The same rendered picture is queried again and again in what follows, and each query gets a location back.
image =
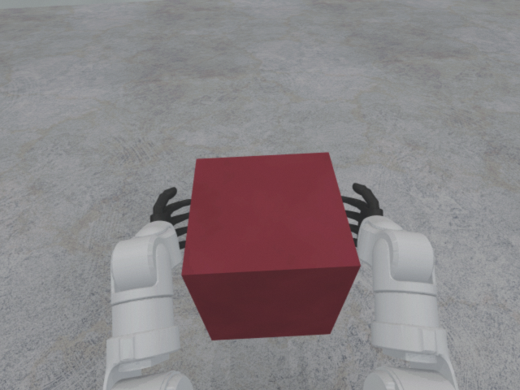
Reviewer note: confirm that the left robot hand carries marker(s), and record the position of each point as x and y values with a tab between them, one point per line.
161	212

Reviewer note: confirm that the left robot forearm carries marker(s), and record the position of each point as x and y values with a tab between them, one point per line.
141	288

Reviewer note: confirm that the carton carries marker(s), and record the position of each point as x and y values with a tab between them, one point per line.
269	251

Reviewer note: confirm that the left robot upper arm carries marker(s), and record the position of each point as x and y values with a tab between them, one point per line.
167	380

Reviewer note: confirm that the right robot hand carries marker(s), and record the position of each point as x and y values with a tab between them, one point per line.
368	208

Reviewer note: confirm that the right robot upper arm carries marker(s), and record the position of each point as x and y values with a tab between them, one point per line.
401	378

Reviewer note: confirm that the right robot forearm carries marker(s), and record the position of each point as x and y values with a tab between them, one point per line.
406	322

